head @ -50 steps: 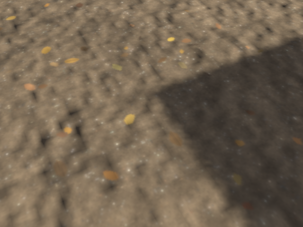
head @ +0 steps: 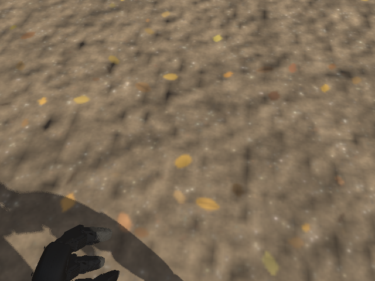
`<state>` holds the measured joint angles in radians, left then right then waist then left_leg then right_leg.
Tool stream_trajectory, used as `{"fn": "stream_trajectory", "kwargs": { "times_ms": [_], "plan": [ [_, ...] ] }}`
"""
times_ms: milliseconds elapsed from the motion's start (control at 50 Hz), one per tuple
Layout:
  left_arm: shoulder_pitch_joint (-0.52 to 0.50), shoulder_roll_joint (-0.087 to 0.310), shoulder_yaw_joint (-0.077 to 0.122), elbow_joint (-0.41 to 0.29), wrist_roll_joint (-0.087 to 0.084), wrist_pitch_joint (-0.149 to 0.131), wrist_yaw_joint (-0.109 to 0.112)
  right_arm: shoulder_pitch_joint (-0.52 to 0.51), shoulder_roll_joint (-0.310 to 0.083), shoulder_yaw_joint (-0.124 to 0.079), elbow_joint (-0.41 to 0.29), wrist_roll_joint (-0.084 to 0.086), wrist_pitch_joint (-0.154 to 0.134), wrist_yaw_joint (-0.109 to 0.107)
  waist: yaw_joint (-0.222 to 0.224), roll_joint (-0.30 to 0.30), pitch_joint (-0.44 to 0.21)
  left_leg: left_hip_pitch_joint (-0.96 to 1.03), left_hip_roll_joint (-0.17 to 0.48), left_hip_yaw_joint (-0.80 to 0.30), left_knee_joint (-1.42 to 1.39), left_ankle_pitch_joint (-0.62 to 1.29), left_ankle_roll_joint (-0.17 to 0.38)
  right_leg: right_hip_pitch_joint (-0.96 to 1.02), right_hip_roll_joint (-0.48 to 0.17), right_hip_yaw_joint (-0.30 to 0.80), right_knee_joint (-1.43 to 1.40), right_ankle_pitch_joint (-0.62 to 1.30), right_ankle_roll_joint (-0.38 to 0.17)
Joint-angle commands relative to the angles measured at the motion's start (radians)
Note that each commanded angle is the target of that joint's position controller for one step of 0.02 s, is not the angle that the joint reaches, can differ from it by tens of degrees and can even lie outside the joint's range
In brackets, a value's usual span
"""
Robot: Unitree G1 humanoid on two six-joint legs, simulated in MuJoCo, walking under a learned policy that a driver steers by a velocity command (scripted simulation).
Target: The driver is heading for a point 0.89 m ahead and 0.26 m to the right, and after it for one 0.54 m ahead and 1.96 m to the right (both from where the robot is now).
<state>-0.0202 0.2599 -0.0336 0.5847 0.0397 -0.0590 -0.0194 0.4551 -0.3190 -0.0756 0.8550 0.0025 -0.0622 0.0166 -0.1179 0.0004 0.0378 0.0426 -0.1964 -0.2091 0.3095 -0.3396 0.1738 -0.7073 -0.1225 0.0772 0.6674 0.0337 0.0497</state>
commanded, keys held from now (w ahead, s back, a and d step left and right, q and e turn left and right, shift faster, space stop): w+e+shift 0.76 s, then e+shift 0.24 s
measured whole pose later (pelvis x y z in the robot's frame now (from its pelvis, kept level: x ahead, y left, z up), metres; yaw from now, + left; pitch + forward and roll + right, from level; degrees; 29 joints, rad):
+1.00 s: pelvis +0.87 -0.20 -0.03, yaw -39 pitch +0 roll +1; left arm 0.09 0.35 0.05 0.62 0.00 -0.02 -0.05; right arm 0.30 -0.27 -0.02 0.76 0.01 -0.10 -0.02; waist -0.05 -0.04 0.11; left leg -0.23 0.01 -0.02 1.38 -0.51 -0.08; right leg -0.55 0.15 -0.06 0.69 -0.15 -0.18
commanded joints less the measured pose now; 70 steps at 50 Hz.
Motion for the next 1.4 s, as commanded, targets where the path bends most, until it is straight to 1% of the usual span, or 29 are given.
{"fn": "stream_trajectory", "kwargs": {
  "times_ms": [20,60,100,120,140,160,200,280,340,480,520,540,560,600,680,820,880,900,920,940,960,1020,1080,1160,1280,1320,1340,1360,1400],
  "plan": [
    [-0.040,0.087,0.026,-0.056,-0.003,-0.019,0.001,0.001,-0.146,-0.034,-0.037,0.003,-0.027,-0.009,0.020,0.027,-0.008,-0.138,0.229,-0.124,-0.070,0.700,0.048,0.302,0.084,-0.110,-0.144,0.126,-0.051],
    [0.112,0.163,0.063,-0.007,-0.004,-0.021,0.017,-0.005,-0.205,-0.043,-0.027,-0.018,-0.032,-0.016,0.096,0.061,-0.104,0.024,0.269,-0.094,0.112,1.050,0.007,0.409,0.150,-0.133,-0.142,-0.048,-0.099],
    [0.510,0.238,0.107,0.105,-0.017,-0.016,0.046,-0.106,-0.197,-0.039,-0.037,-0.053,-0.023,-0.021,0.322,0.071,-0.245,-0.115,0.232,-0.005,0.600,1.041,-0.027,0.764,0.113,-0.112,-0.109,-0.239,-0.149],
    [0.612,0.328,0.134,0.126,0.017,-0.022,0.051,-0.016,-0.043,-0.002,-0.077,-0.026,-0.029,-0.019,0.265,-0.195,-0.365,-0.437,0.103,0.067,1.058,0.395,-0.076,1.043,-0.145,0.342,-0.118,-0.521,-0.269],
    [0.567,0.311,0.138,0.153,0.002,-0.010,0.026,0.035,-0.019,0.022,-0.085,-0.015,-0.044,-0.003,0.209,-0.349,-0.376,-0.696,-0.002,0.055,1.163,-0.109,-0.090,1.096,-0.229,0.870,-0.399,-0.670,-0.358],
    [0.418,0.232,0.130,0.127,-0.010,-0.008,0.011,-0.084,-0.067,0.025,-0.101,-0.038,-0.041,-0.011,0.177,-0.174,-0.169,-0.820,0.128,0.074,1.151,-0.009,-0.072,0.961,-0.193,0.781,-0.427,-0.732,-0.362],
    [0.403,0.144,0.111,0.154,-0.020,-0.010,-0.003,-0.264,-0.093,0.030,-0.150,-0.065,-0.046,0.000,0.173,0.029,-0.050,-0.755,0.198,0.094,1.000,0.069,-0.089,0.715,-0.097,0.531,-0.424,-0.510,-0.317],
    [0.468,0.146,0.109,0.226,-0.031,-0.027,0.009,-0.322,-0.038,0.068,-0.228,-0.091,-0.016,0.018,0.101,-0.051,0.038,-0.733,0.259,0.131,0.763,0.008,-0.163,0.511,-0.006,0.404,-0.499,-0.382,-0.332],
    [0.440,0.174,0.127,0.211,-0.032,-0.029,0.013,-0.491,-0.024,0.097,-0.301,-0.059,-0.023,0.037,0.123,-0.057,0.082,-0.570,0.249,0.191,0.442,0.217,-0.204,0.333,0.052,0.308,-0.580,-0.269,-0.309],
    [0.518,0.238,0.153,0.239,-0.049,-0.024,0.007,-0.389,-0.096,0.060,-0.270,-0.044,-0.034,-0.003,0.096,-0.026,-0.109,-0.166,0.152,0.224,0.196,0.230,-0.163,0.529,0.064,0.259,-0.221,0.377,-0.198],
    [0.465,0.180,0.139,0.202,-0.051,-0.039,0.003,-0.029,-0.206,0.009,-0.217,-0.066,-0.042,-0.045,-0.072,0.065,-0.331,0.263,0.424,-0.027,0.179,-0.139,-0.105,0.294,0.153,0.169,0.309,0.086,-0.168],
    [0.544,0.046,0.105,0.162,-0.084,-0.034,0.011,-0.012,-0.265,-0.006,-0.211,-0.093,-0.031,-0.049,-0.004,0.285,-0.445,0.436,0.696,-0.512,0.022,-0.447,-0.022,0.026,0.234,0.064,0.598,-0.544,-0.150],
    [0.495,0.107,0.104,0.156,-0.059,-0.016,0.017,-0.075,-0.220,-0.012,-0.205,-0.069,-0.019,-0.049,0.018,0.248,-0.357,0.329,0.673,-0.615,-0.043,-0.526,0.005,-0.089,0.150,0.024,0.695,-0.444,-0.165],
    [0.341,0.127,0.112,0.154,-0.027,0.004,0.000,-0.158,-0.074,0.018,-0.193,-0.059,-0.025,-0.037,0.029,0.057,-0.115,0.092,0.569,-0.265,-0.046,-0.180,-0.025,-0.101,0.074,0.001,0.644,-0.324,-0.157],
    [0.234,0.050,0.096,0.089,-0.008,0.055,-0.038,-0.102,-0.017,0.029,-0.103,-0.028,-0.055,-0.023,0.093,0.106,-0.001,-0.049,0.498,0.059,-0.096,0.230,-0.077,-0.118,0.010,-0.018,0.595,-0.314,-0.137],
    [0.028,0.049,0.059,-0.019,0.001,0.047,-0.086,-0.155,-0.072,0.020,-0.062,-0.014,-0.078,-0.028,0.150,0.015,0.097,-0.215,0.367,0.470,-0.120,0.856,-0.143,0.169,0.119,-0.248,0.094,0.029,-0.153],
    [0.294,0.116,0.087,0.066,0.011,0.037,-0.072,-0.136,-0.181,-0.007,-0.077,0.006,-0.056,-0.041,0.276,0.061,-0.082,-0.194,0.410,0.452,0.310,1.229,-0.161,0.543,0.240,-0.260,0.010,0.018,-0.202],
    [0.437,0.245,0.156,0.067,-0.083,0.035,-0.053,-0.224,-0.296,-0.043,-0.139,0.046,-0.052,-0.055,0.370,0.134,-0.173,-0.270,0.393,0.396,0.504,1.202,-0.192,0.767,0.208,-0.153,-0.004,0.082,-0.228],
    [0.462,0.282,0.165,0.101,-0.102,0.042,-0.026,-0.191,-0.170,-0.017,-0.130,0.037,-0.050,-0.050,0.330,-0.022,-0.161,-0.452,0.276,0.385,0.821,0.328,-0.243,0.936,0.137,-0.031,-0.112,0.206,-0.262],
    [0.380,0.381,0.167,0.046,-0.057,0.042,-0.005,-0.091,-0.043,0.027,-0.175,-0.040,-0.060,-0.040,0.195,-0.322,-0.237,-0.679,0.149,0.313,1.242,-0.343,-0.270,1.099,-0.035,0.256,0.005,0.832,-0.365],
    [0.376,0.373,0.172,-0.018,-0.008,0.035,-0.009,-0.026,-0.122,0.027,-0.229,-0.005,-0.074,-0.031,0.216,-0.224,-0.562,-0.810,0.132,0.077,1.400,-0.311,-0.271,1.285,-0.223,0.623,-0.148,0.528,-0.564],
    [0.183,0.255,0.151,-0.073,-0.067,0.014,-0.013,-0.173,-0.164,0.011,-0.241,-0.004,-0.060,-0.051,0.112,0.146,-0.228,-0.786,0.225,0.049,1.152,-0.142,-0.250,0.800,-0.082,0.533,-0.322,0.180,-0.453],
    [0.133,0.224,0.150,-0.064,-0.054,0.017,0.004,-0.174,-0.151,-0.001,-0.245,-0.018,-0.020,-0.062,0.056,0.095,-0.118,-0.645,0.252,0.061,0.954,-0.122,-0.284,0.467,0.006,0.368,-0.333,0.417,-0.410],
    [0.136,0.228,0.161,-0.042,-0.070,0.066,0.053,-0.292,-0.049,0.023,-0.288,-0.023,-0.012,-0.060,0.076,0.021,-0.185,-0.512,0.154,0.116,0.579,0.112,-0.301,0.342,0.155,0.258,-0.246,0.464,-0.303],
    [0.141,0.172,0.153,-0.051,-0.070,0.105,0.071,-0.389,-0.086,-0.004,-0.307,0.000,-0.005,-0.041,0.106,-0.137,-0.170,-0.377,0.112,0.032,0.220,0.278,-0.285,0.384,0.173,0.423,-0.152,0.013,-0.191],
    [0.149,0.120,0.139,-0.058,-0.069,0.100,0.063,-0.333,-0.102,-0.018,-0.287,-0.007,-0.015,-0.041,0.082,-0.089,-0.179,-0.206,0.217,0.006,0.050,0.445,-0.223,0.351,0.229,0.390,0.039,-0.293,-0.136],
    [0.253,0.041,0.117,-0.047,-0.053,0.099,0.057,-0.326,-0.132,-0.021,-0.305,-0.023,-0.007,-0.050,0.136,0.089,-0.242,-0.006,0.454,-0.185,0.105,0.662,-0.119,0.200,0.319,0.248,0.296,-0.690,-0.088],
    [0.335,0.120,0.130,-0.076,-0.070,0.093,0.042,-0.294,-0.147,-0.023,-0.304,-0.059,0.007,-0.051,0.190,0.273,-0.307,0.026,0.649,-0.477,0.046,0.610,0.058,0.075,0.310,0.164,0.452,-0.752,-0.044],
    [0.271,0.257,0.168,-0.033,-0.073,0.105,0.040,-0.369,-0.062,-0.014,-0.336,-0.040,0.022,-0.060,0.139,0.157,-0.187,-0.111,0.541,-0.340,0.034,0.288,0.061,0.031,0.184,0.092,0.624,-0.574,0.023]
  ]
}}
